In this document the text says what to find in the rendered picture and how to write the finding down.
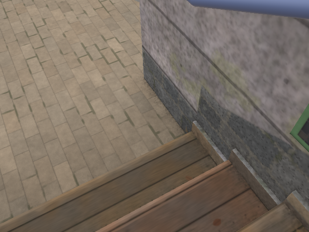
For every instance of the stairs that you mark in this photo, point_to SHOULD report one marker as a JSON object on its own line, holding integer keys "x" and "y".
{"x": 176, "y": 187}

